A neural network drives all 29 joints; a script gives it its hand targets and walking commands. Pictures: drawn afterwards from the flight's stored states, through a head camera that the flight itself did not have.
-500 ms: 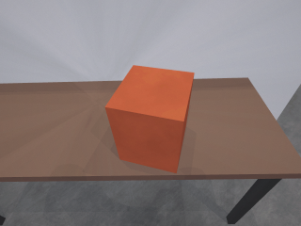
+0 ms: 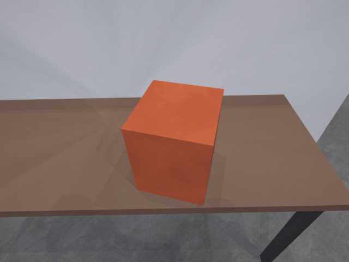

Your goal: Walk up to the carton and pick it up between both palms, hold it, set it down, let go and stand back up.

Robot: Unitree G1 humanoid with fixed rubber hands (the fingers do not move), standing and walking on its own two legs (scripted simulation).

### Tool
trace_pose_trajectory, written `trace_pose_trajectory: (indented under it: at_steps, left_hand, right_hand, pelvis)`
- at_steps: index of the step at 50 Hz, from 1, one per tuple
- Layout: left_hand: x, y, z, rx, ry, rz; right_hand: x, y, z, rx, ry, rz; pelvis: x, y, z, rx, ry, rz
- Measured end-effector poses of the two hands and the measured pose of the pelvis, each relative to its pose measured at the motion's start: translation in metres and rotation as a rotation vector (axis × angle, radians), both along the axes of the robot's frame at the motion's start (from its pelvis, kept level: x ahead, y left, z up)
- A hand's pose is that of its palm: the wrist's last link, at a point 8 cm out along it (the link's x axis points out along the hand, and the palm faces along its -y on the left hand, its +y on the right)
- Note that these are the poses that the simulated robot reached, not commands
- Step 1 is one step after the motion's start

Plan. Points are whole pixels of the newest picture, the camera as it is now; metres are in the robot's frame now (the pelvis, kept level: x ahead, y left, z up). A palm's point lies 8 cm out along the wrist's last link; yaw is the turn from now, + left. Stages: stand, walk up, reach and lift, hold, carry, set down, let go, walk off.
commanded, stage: stand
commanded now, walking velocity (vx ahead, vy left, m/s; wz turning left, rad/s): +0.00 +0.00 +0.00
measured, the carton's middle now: (178, 142) +0.45 +0.01 +0.04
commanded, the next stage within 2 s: none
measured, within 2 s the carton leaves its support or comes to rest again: neither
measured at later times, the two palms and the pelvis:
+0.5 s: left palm out of the picture +0.06 +0.31 -0.11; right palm out of the picture +0.08 -0.30 -0.11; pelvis +0.01 +0.01 +0.00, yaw +0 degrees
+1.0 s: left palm out of the picture +0.08 +0.30 -0.12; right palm out of the picture +0.08 -0.31 -0.11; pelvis +0.02 +0.00 +0.00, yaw +0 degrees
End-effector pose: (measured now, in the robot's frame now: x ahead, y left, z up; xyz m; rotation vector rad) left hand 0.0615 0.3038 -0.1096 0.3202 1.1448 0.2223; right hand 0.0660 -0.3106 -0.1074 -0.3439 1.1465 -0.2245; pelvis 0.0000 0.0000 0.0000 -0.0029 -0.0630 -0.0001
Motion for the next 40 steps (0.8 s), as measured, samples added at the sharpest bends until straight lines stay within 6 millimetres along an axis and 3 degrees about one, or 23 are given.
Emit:
trace_pose_trajectory:
  at_steps: [8, 24, 40]
  left_hand:
    - [-0.002, 0.000, -0.002, -0.005, 0.016, 0.009]
    - [-0.005, 0.005, -0.003, -0.003, 0.037, 0.030]
    - [0.008, 0.002, -0.004, -0.003, 0.050, 0.023]
  right_hand:
    - [-0.010, 0.010, -0.007, 0.020, 0.048, 0.001]
    - [0.011, 0.010, -0.001, 0.007, 0.012, 0.005]
    - [0.006, 0.013, -0.006, 0.020, 0.044, -0.024]
  pelvis:
    - [0.000, 0.003, 0.000, 0.003, 0.004, 0.000]
    - [0.006, 0.006, 0.001, 0.002, 0.011, 0.001]
    - [0.015, 0.006, 0.002, 0.002, 0.023, 0.002]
